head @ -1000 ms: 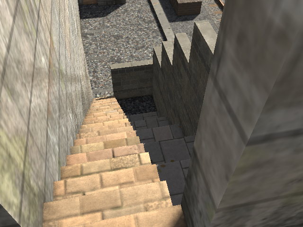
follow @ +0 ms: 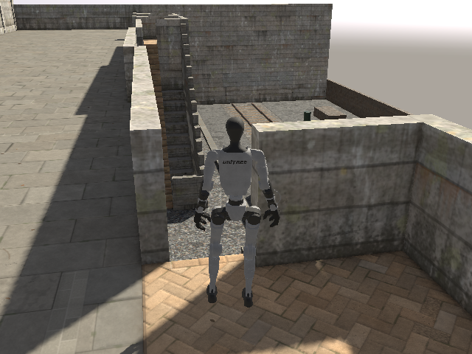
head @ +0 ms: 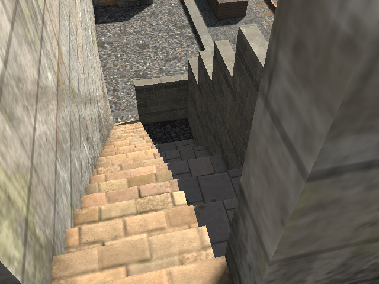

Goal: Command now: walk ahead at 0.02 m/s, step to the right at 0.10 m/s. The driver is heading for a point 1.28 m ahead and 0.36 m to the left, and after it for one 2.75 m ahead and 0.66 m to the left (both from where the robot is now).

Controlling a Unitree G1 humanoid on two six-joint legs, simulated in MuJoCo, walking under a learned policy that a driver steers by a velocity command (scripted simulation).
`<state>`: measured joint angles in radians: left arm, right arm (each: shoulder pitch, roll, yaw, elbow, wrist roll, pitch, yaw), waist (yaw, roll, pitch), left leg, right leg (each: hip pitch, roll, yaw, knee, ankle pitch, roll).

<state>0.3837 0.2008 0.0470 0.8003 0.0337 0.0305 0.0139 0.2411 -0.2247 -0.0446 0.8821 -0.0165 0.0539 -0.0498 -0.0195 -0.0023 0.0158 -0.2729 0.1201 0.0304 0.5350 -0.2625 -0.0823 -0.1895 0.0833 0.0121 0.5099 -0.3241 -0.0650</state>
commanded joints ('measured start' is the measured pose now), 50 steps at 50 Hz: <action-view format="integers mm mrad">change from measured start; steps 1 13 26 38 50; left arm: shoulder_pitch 72 74 74 73 72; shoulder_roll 93 92 91 90 89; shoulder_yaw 22 23 22 22 21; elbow -40 -44 -46 -47 -46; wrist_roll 0 1 1 1 1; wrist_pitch -8 -8 -9 -9 -10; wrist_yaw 2 0 0 -1 -2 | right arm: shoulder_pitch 22 25 28 31 33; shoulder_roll -113 -114 -112 -111 -111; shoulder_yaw -24 -25 -24 -24 -25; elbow -45 -45 -43 -43 -44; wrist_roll -1 -1 -1 0 -1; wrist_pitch -9 -10 -11 -10 -10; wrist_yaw -3 -2 -2 -1 -1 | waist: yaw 0 2 1 2 2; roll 4 6 3 2 3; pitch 8 8 9 10 10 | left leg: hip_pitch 15 10 10 10 9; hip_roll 3 6 6 6 8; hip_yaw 21 24 31 36 37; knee -45 -41 -38 -36 -39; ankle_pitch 146 142 140 139 136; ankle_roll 38 37 34 32 32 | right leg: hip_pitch -33 -36 -39 -42 -44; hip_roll -104 -102 -102 -102 -102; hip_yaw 91 91 91 91 91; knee -103 -99 -99 -99 -98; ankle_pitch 278 272 275 274 266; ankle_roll -27 -28 -28 -29 -29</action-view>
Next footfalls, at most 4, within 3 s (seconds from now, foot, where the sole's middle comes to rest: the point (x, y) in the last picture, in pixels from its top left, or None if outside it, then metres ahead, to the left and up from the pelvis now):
none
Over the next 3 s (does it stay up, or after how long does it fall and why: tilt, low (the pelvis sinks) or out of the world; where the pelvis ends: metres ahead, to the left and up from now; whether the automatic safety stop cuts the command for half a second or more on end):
stays up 0.00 0.03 0.01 its command is cut before an obstacle from the start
